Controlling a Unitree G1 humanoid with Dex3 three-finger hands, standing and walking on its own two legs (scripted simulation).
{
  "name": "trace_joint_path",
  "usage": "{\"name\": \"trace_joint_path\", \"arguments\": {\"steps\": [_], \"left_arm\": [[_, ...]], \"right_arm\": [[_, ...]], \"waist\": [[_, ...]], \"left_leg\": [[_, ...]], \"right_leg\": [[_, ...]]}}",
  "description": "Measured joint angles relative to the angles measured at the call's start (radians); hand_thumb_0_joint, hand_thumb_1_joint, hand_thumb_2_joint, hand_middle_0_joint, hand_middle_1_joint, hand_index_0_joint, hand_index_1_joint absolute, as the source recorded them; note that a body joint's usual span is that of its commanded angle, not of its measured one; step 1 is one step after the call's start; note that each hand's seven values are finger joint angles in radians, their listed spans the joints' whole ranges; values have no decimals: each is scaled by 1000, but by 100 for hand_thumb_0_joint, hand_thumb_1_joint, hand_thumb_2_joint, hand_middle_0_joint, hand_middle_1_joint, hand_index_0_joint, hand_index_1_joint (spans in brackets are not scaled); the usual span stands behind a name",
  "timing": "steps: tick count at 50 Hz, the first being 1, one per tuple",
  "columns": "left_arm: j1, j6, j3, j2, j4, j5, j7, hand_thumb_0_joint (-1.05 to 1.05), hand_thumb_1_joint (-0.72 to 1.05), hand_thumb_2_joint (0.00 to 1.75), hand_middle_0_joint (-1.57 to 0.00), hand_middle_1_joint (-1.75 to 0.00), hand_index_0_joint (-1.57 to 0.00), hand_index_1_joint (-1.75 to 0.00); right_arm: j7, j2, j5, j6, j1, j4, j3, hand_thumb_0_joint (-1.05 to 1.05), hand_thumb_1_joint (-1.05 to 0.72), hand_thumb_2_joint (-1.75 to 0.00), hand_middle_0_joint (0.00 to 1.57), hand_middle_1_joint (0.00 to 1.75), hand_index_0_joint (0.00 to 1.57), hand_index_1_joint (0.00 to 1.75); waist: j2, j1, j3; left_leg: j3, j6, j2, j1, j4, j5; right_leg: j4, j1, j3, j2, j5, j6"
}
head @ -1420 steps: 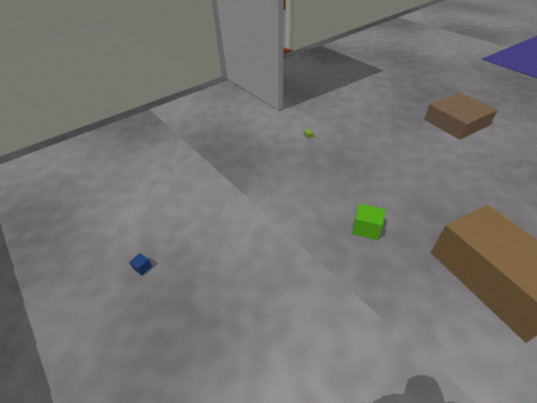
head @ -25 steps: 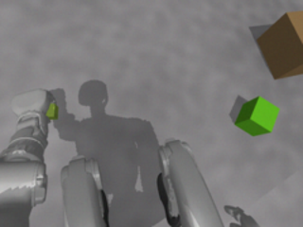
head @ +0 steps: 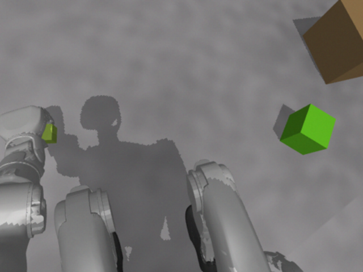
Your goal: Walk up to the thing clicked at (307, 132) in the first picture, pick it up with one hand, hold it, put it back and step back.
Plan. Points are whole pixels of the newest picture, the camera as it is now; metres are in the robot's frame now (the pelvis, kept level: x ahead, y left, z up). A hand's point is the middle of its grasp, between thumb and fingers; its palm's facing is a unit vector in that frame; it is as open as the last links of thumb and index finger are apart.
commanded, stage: lower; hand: left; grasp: from above
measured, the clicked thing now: (42, 134) +0.48 +0.27 -0.20
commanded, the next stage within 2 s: rest in 0.34 s
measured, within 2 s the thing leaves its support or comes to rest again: rests again in 1.30 s
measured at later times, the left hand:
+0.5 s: hand (48, 143) +0.46 +0.26 -0.22, palm faces -0.43 -0.13 -0.89, open 6.5 cm
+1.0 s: hand (51, 146) +0.46 +0.26 -0.26, palm faces -0.43 -0.15 -0.89, open 6.4 cm
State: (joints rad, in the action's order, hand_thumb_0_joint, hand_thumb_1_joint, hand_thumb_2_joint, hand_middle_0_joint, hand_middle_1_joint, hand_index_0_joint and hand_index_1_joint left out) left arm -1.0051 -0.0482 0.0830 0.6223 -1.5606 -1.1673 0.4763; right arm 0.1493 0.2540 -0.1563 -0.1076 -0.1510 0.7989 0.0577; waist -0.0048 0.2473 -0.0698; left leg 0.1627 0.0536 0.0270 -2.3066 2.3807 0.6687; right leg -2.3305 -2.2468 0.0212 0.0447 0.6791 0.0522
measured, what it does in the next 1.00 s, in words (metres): stands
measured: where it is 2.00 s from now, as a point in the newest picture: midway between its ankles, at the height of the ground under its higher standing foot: (161, 264)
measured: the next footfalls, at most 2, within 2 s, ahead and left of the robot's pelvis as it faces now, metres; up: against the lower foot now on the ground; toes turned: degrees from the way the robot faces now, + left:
none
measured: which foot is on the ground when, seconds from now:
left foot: down 0.00-1.00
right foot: down 0.00-1.00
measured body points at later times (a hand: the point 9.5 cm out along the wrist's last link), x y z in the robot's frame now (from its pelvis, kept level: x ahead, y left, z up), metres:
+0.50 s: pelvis +0.01 +0.00 -0.02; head +0.26 +0.06 +0.34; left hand +0.48 +0.27 -0.17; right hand +0.04 -0.27 -0.12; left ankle +0.08 +0.14 -0.30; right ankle +0.10 -0.13 -0.30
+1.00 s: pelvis +0.01 +0.01 -0.04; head +0.27 +0.09 +0.32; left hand +0.48 +0.27 -0.21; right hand +0.03 -0.25 -0.11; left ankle +0.08 +0.14 -0.30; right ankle +0.10 -0.13 -0.30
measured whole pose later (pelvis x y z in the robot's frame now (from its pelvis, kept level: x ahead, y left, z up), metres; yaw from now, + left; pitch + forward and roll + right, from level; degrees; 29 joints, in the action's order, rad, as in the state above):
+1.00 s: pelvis +0.01 +0.01 -0.04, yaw -5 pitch +30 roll -10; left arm -1.00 -0.12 0.17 0.79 -1.72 -1.22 0.64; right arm 0.26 0.30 -0.25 -0.19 -0.12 0.77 0.16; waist -0.08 0.33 0.07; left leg 0.25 0.05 0.02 -2.37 2.54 0.71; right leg -2.42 -2.27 0.08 0.08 0.70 0.07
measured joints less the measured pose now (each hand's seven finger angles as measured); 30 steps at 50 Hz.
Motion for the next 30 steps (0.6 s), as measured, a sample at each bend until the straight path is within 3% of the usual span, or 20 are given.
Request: {"name": "trace_joint_path", "arguments": {"steps": [12,23,30], "left_arm": [[-4,-21,15,31,-36,-4,11,4,53,4,-114,-10,-106,-7],[13,-43,50,63,-47,-35,75,2,52,7,-113,-12,-104,-9],[4,-39,60,81,-81,-30,101,3,52,7,-113,-11,-105,-8]], "right_arm": [[20,20,-10,-11,14,-18,19,0,-90,-90,20,30,20,30],[44,28,-38,-20,14,-16,35,0,-91,-90,20,30,20,30],[64,27,-53,-31,25,-15,50,0,-90,-90,20,30,20,30]], "waist": [[-15,13,37],[-35,36,71],[-31,48,87]], "left_leg": [[19,3,-1,-21,47,17],[40,11,-7,-46,91,28],[48,7,-4,-54,109,38]], "right_leg": [[-36,-18,11,7,10,5],[-70,-37,24,10,17,6],[-79,-43,28,17,20,12]]}}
